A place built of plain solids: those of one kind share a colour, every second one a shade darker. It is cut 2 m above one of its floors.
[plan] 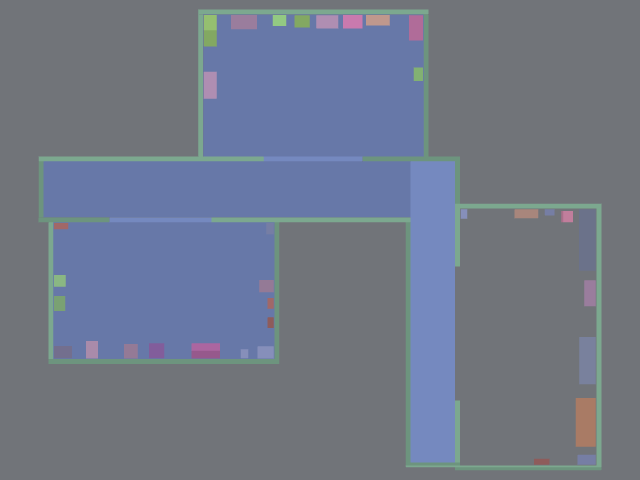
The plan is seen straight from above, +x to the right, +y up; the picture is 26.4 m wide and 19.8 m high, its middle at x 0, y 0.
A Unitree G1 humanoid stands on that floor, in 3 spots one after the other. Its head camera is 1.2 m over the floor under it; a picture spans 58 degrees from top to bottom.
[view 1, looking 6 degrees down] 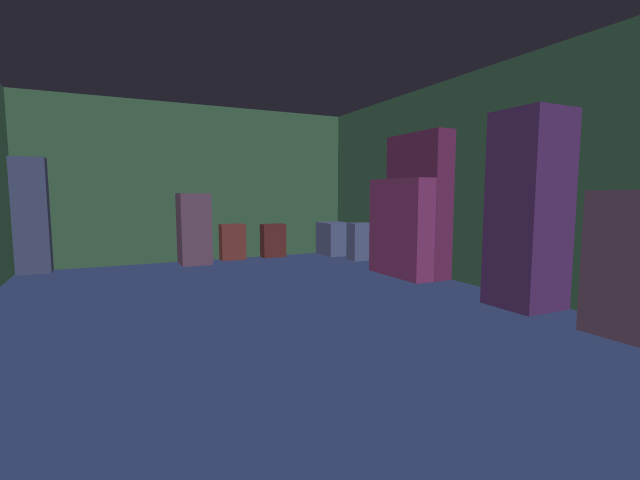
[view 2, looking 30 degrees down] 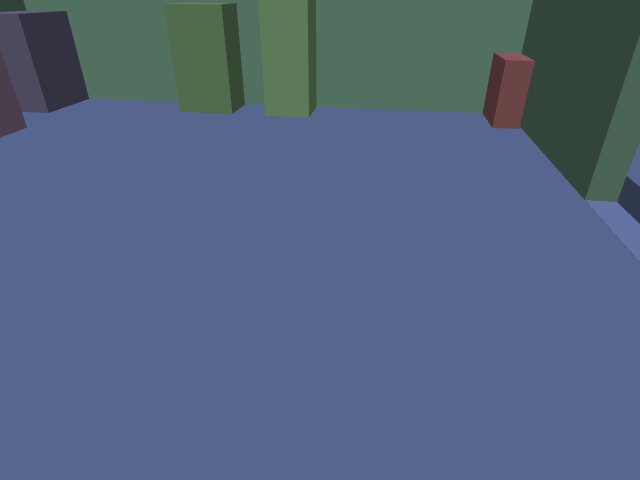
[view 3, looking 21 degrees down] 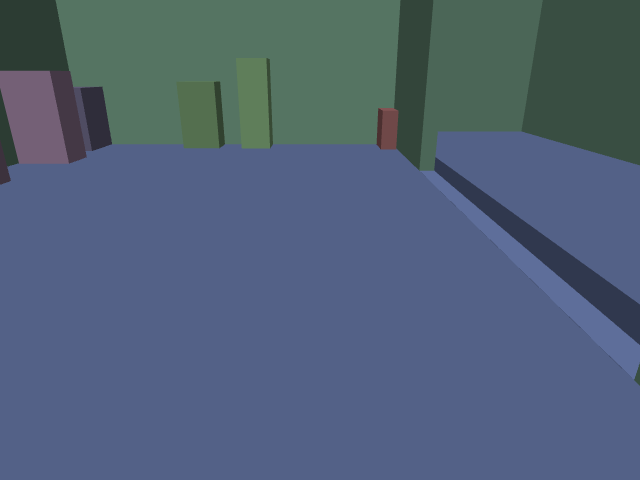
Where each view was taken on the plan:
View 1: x -9.89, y -0.58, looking -26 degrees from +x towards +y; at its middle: tall_odds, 8.70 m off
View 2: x -5.84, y -0.58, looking -171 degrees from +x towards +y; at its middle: floor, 2.40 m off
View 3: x -2.99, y -0.58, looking -180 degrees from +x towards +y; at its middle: floor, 3.35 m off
